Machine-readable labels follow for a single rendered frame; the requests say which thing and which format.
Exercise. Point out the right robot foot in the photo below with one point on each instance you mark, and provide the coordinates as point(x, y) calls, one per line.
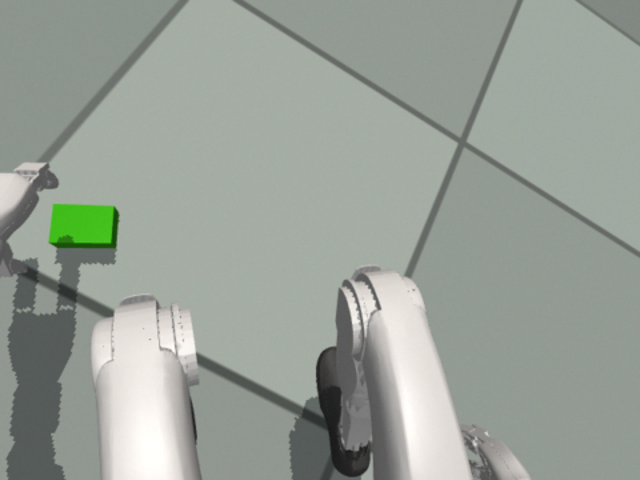
point(347, 462)

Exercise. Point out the left robot hand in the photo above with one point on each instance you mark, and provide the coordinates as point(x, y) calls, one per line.
point(18, 198)

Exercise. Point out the small box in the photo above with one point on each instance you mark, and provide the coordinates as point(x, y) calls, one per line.
point(83, 226)

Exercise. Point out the right robot hand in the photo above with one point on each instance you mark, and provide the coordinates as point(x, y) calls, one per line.
point(498, 461)

